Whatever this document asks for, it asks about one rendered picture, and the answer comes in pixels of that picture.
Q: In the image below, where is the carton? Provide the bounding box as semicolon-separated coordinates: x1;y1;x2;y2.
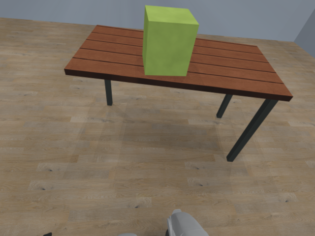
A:
142;5;199;76

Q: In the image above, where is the right robot thigh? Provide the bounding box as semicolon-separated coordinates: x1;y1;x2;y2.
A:
167;212;209;236

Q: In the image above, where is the robot right shin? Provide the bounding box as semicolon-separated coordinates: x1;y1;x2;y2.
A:
172;209;181;214

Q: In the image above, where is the table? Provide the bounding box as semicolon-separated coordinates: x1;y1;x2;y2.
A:
64;25;293;162

